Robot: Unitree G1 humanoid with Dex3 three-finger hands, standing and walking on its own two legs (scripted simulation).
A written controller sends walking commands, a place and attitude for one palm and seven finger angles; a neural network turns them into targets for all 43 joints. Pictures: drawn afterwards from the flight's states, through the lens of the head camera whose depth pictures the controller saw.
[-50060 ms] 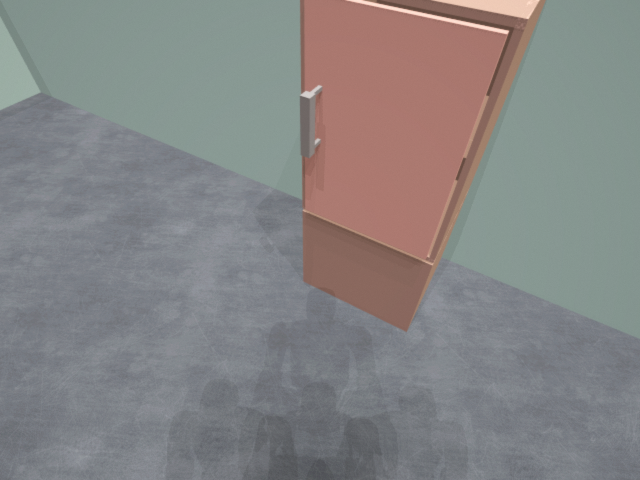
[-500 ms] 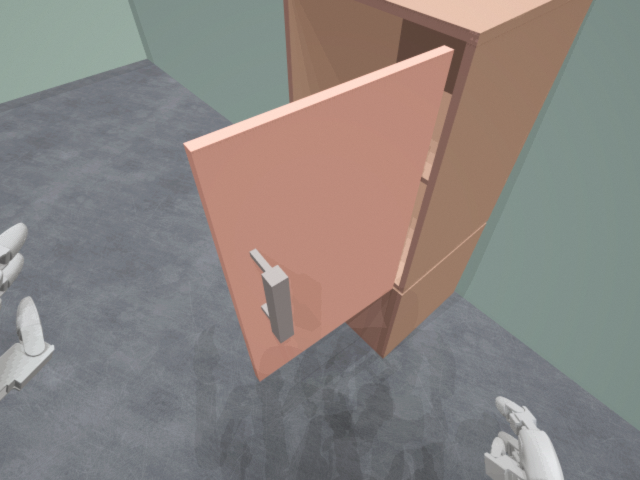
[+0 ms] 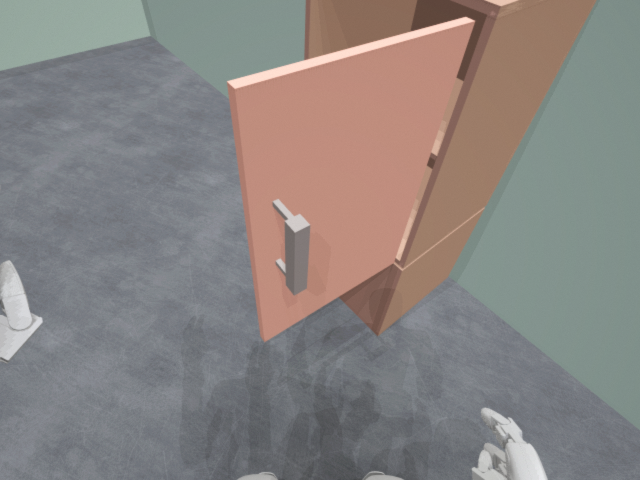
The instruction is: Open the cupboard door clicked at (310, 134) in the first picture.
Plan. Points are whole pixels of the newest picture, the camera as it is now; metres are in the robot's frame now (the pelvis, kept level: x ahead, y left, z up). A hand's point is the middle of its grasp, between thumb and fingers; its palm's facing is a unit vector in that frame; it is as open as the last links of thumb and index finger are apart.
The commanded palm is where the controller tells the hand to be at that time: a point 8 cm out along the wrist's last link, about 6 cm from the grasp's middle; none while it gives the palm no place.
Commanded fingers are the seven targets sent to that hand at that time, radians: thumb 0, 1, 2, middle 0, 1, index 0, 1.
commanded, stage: step back with the hand held close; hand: left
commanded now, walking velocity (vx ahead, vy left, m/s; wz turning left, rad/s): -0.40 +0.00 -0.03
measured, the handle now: (288, 248) +0.44 +0.07 +0.00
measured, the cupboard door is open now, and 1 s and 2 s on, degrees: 86 86 86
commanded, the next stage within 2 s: stop stepping back and stand still in 0.30 s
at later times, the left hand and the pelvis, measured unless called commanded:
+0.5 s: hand (72, 470) +0.11 +0.18 +0.18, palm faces +0.25 -0.75 -0.61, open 7.4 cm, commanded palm +0.06 +0.22 +0.20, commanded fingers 0.00 0.90 0.90 -0.20 -0.30 -0.20 -0.30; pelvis -0.11 -0.07 +0.02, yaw -5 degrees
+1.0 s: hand out of the picture +0.01 +0.17 +0.19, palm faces +0.46 -0.75 -0.49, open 7.4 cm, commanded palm -0.04 +0.21 +0.20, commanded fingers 0.00 0.90 0.90 -0.20 -0.30 -0.20 -0.30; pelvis -0.19 -0.09 +0.02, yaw -1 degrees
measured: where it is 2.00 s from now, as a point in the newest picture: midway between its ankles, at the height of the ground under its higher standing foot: outside the picture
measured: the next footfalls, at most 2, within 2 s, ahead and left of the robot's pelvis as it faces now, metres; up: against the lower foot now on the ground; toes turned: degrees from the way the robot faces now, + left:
right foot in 0.36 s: -0.15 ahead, -0.15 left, +0.00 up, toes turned -4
left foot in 0.64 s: -0.10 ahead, +0.03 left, +0.00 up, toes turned +1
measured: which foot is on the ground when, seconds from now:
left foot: down 0.00-0.38, up 0.40-0.62, down 0.64-0.84, up 0.86-1.00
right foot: up 0.00-0.34, down 0.36-1.00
